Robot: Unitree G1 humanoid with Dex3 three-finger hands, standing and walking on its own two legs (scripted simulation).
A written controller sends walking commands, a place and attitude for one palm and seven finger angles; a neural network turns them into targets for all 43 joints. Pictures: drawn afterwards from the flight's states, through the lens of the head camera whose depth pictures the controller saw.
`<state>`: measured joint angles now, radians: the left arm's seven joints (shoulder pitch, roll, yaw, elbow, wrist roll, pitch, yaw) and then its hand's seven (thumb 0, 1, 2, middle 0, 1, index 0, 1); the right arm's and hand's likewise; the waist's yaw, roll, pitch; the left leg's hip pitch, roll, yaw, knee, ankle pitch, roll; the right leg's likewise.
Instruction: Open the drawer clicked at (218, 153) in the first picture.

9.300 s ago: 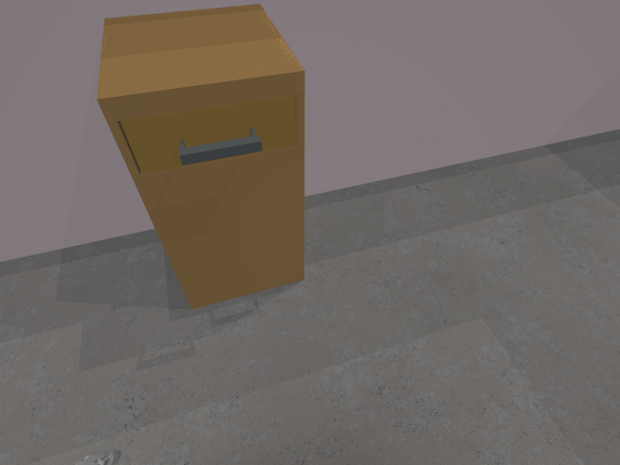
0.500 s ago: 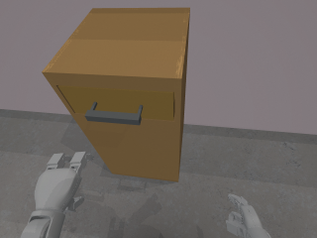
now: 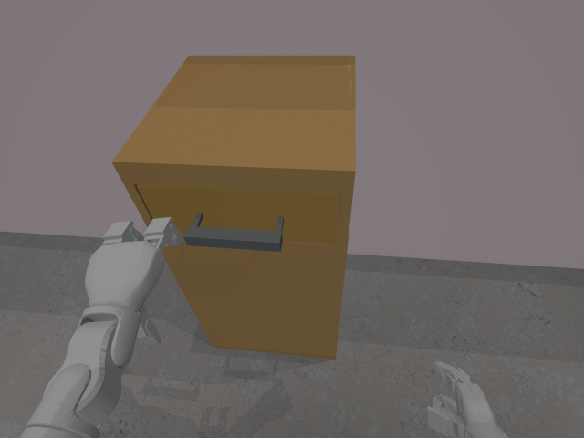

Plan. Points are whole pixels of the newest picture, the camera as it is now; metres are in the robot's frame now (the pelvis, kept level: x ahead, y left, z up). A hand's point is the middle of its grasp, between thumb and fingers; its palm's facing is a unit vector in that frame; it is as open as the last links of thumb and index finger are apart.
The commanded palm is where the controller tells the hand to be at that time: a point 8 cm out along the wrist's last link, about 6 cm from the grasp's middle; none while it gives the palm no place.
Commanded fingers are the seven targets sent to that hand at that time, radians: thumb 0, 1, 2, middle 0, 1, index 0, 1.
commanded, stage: raise the hand with hooked fingers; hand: left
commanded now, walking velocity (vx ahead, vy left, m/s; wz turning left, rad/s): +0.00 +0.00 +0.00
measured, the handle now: (236, 229) +0.49 +0.18 -0.04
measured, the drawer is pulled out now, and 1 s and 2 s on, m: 0.00 0.00 0.00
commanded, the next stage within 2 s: move the hooked fingers above the handle in 0.54 s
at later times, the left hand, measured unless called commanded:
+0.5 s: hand (119, 282) +0.28 +0.27 +0.08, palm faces +0.06 -0.08 -0.99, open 13.8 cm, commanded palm +0.25 +0.27 +0.14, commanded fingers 0.00 -0.50 0.30 -0.30 -1.20 -0.30 -1.20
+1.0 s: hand (154, 268) +0.32 +0.24 +0.07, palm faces +0.00 -0.07 -1.00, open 13.8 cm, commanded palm +0.30 +0.24 +0.12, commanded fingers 0.00 -0.50 0.30 -0.30 -1.20 -0.30 -1.20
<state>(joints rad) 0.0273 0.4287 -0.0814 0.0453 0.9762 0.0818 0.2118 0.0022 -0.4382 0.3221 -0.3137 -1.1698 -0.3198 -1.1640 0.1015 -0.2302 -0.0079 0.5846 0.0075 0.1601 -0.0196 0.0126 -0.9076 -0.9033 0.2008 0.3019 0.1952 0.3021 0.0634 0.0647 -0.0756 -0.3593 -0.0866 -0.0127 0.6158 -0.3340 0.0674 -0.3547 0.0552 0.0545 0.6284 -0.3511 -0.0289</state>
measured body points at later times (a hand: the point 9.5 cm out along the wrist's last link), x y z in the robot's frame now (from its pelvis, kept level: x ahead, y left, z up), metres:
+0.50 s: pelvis -0.02 +0.02 +0.01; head +0.01 +0.00 +0.45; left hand +0.27 +0.27 +0.14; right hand +0.15 -0.21 -0.11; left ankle -0.01 +0.08 -0.73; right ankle -0.02 -0.11 -0.73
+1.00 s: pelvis -0.02 -0.01 +0.00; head +0.01 -0.03 +0.45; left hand +0.31 +0.24 +0.12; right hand +0.16 -0.24 -0.11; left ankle -0.01 +0.08 -0.73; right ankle -0.02 -0.11 -0.73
